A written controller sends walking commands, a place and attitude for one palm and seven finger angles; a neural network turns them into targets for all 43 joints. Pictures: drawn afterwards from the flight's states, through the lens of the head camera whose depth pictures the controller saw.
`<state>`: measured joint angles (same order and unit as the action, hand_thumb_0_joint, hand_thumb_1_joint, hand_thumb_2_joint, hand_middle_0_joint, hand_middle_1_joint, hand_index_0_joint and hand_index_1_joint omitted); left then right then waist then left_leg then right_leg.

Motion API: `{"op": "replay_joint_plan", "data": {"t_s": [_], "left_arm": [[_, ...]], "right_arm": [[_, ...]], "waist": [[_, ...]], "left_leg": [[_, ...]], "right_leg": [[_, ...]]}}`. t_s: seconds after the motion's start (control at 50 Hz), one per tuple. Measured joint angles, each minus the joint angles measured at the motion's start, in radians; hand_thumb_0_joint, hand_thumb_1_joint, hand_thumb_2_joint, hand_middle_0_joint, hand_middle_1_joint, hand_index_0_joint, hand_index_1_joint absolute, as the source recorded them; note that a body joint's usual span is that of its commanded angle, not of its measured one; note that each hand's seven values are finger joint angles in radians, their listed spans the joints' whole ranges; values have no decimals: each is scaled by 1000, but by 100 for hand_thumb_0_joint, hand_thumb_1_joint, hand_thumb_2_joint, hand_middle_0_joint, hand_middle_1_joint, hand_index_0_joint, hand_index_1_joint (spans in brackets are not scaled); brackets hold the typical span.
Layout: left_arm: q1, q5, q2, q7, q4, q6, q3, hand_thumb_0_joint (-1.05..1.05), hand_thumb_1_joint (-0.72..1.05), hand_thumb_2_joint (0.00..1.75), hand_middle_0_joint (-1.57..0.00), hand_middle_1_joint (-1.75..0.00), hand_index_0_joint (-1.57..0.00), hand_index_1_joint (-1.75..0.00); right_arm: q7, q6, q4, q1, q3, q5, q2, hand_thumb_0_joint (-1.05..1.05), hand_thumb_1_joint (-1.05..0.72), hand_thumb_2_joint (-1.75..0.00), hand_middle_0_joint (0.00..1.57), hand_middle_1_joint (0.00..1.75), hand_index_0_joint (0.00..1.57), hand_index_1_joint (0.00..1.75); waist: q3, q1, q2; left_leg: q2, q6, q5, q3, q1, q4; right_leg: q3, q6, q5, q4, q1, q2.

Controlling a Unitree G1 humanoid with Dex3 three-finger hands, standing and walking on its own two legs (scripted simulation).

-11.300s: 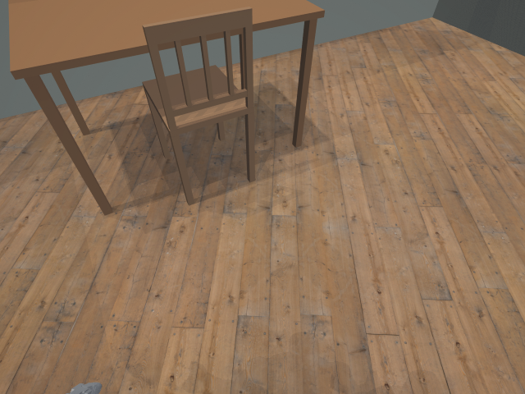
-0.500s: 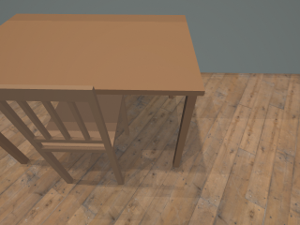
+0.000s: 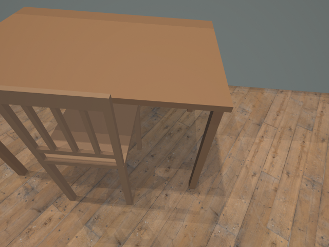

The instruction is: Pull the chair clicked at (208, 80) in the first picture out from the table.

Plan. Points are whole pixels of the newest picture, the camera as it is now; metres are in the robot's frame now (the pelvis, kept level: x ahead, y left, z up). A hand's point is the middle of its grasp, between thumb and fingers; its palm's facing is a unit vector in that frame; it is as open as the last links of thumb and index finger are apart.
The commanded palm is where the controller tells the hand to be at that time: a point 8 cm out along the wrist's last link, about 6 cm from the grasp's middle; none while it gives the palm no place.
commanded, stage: shuffle to correct the standing spot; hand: left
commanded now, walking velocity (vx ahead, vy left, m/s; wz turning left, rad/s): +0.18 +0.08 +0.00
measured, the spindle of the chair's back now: (66, 130) +0.49 +0.39 -0.09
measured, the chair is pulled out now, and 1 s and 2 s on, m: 0.00 0.00 0.00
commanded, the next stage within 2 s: come to a stop and stand still in 0.08 s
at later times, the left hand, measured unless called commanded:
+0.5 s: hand (111, 239) +0.17 +0.16 -0.16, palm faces +0.05 -0.97 -0.24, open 7.4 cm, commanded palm none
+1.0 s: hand out of the picture +0.05 +0.23 -0.16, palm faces +0.04 -0.96 -0.28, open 7.4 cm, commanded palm none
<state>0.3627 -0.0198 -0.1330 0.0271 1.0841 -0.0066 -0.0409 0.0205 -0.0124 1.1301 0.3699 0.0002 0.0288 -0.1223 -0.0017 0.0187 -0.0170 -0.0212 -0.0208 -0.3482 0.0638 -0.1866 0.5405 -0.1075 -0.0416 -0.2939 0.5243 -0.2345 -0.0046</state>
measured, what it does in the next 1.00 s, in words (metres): steps on the spot: right foot, then left foot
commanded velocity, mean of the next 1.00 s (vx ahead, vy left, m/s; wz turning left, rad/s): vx -0.03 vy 0.03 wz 0.00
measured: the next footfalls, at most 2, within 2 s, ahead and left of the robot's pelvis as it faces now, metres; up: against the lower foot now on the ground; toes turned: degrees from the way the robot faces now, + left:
right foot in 0.34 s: +0.17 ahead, -0.10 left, +0.00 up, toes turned -5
left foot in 0.70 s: +0.09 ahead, +0.12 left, +0.00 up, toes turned +5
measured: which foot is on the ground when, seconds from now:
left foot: down 0.00-0.36, up 0.38-0.68, down 0.70-1.00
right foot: down 0.00-0.02, up 0.04-0.32, down 0.34-1.00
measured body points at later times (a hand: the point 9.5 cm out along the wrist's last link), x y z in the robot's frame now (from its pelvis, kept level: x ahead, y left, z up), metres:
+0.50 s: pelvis +0.08 -0.02 +0.00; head +0.12 -0.04 +0.44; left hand +0.17 +0.21 -0.14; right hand +0.06 -0.24 -0.17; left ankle +0.01 +0.11 -0.68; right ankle +0.13 -0.09 -0.73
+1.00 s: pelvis +0.07 +0.03 +0.00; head +0.06 +0.00 +0.45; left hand +0.05 +0.28 -0.14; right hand +0.14 -0.20 -0.15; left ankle +0.06 +0.11 -0.73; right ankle +0.13 -0.09 -0.73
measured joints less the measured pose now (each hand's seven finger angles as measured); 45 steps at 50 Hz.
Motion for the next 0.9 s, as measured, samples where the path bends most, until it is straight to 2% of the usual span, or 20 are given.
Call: {"op": "replay_joint_plan", "data": {"t_s": [0.04,0.1,0.14,0.18,0.22,0.28,0.32,0.34,0.38,0.42,0.48,0.58,0.64,0.68,0.72,0.78,0.9], "left_arm": [[10,-3,-4,-4,7,11,-2,0,91,90,-20,-30,-20,-30],[-3,-7,-2,-10,12,19,-1,1,91,90,-20,-30,-19,-30],[-29,-7,-4,-15,4,15,-2,1,91,90,-20,-30,-19,-30],[-61,-12,-12,-10,-5,17,-5,2,92,90,-20,-30,-19,-30],[-91,-7,-23,-13,-19,16,-10,2,94,90,-20,-30,-19,-30],[-142,-2,-29,-14,-48,7,-9,2,94,90,-20,-30,-19,-30],[-171,2,-30,-10,-70,-10,-5,2,93,90,-20,-30,-19,-30],[-181,2,-34,-7,-78,-24,-2,2,93,90,-20,-30,-19,-30],[-211,4,-26,0,-85,-42,2,1,92,90,-20,-30,-19,-30],[-230,4,-22,9,-96,-44,6,1,92,90,-20,-30,-19,-30],[-241,-1,-13,19,-104,-25,9,1,91,90,-20,-30,-19,-30],[-228,-8,-19,18,-117,5,-5,-1,93,90,-21,-30,-20,-30],[-204,-11,-35,11,-121,15,-6,-1,92,90,-21,-30,-20,-30],[-177,-7,-42,14,-114,20,-2,-1,92,90,-21,-30,-20,-30],[-142,-3,-41,21,-109,28,12,0,92,90,-21,-30,-20,-30],[-96,-3,-44,19,-102,42,18,0,91,90,-21,-30,-20,-30],[-24,-6,-56,1,-98,38,32,1,91,90,-20,-30,-20,-30]], "right_arm": [[2,-15,-8,19,1,2,5,1,-91,-90,19,30,20,30],[12,-35,-18,47,-1,4,10,1,-91,-90,19,30,20,30],[16,-44,-16,66,-6,5,18,0,-91,-90,19,30,20,30],[17,-50,-8,83,-11,7,26,0,-91,-89,20,30,20,30],[18,-51,1,96,-12,8,32,0,-91,-89,20,30,20,30],[22,-46,12,105,-14,7,34,1,-91,-89,20,30,20,30],[23,-39,19,111,-14,-1,35,1,-91,-89,20,30,20,30],[21,-35,22,114,-13,-8,37,1,-91,-89,20,30,20,30],[21,-18,24,88,1,-22,25,1,-91,-89,20,30,20,30],[25,5,16,41,16,-27,16,1,-91,-89,20,30,20,30],[25,28,-17,-44,36,-26,-4,1,-91,-89,20,30,20,30],[10,34,-99,-159,52,-15,-29,1,-91,-90,19,30,20,30],[5,27,-136,-202,52,-14,-37,1,-91,-90,19,30,20,30],[0,24,-161,-210,49,-15,-45,0,-91,-90,19,30,20,30],[-1,23,-197,-197,53,-11,-62,0,-91,-90,19,30,20,30],[-3,25,-235,-165,45,-4,-68,0,-91,-90,19,30,20,30],[-14,32,-246,-125,15,-5,-66,1,-91,-90,19,30,20,30]], "waist": [[5,-5,-17],[-1,-27,-10],[-11,-38,-5],[-23,-42,2],[-34,-45,12],[-59,-53,29],[-73,-53,33],[-76,-52,28],[-90,-57,48],[-97,-55,42],[-94,-47,23],[-74,-23,-7],[-64,-6,-20],[-49,-5,-13],[-23,-15,14],[-2,-5,24],[14,11,53]], "left_leg": [[17,-5,-11,14,17,-15],[30,-22,-11,18,45,-55],[37,-25,2,13,69,-94],[41,-23,11,10,96,-132],[41,-18,13,10,121,-160],[39,-4,-5,8,147,-164],[40,8,-41,3,150,-120],[44,13,-67,-1,136,-67],[31,18,-139,-25,66,110],[35,26,-222,-40,-24,298],[26,37,-219,-39,-130,415],[8,50,-128,-29,-196,355],[10,50,-78,-21,-162,232],[5,48,-25,-10,-110,114],[5,29,17,-7,-78,51],[23,-6,14,11,-63,71],[46,-27,34,35,-26,11]], "right_leg": [[13,-7,-69,67,-21,-15],[23,-17,-175,298,-110,-19],[22,-15,-178,405,-168,-26],[17,-10,-160,437,-208,-33],[9,-7,-140,407,-230,-38],[3,-4,-83,268,-220,-35],[4,0,62,107,-167,-30],[8,-12,129,70,-143,-34],[-12,-29,64,110,-139,-29],[-20,-37,23,117,-129,-35],[-19,-32,40,79,-114,-40],[-4,-33,80,36,-119,-37],[7,-27,93,31,-125,-30],[5,-18,93,40,-129,-21],[-4,-5,79,70,-139,-17],[15,11,67,82,-122,-32],[45,32,92,42,-102,-47]]}}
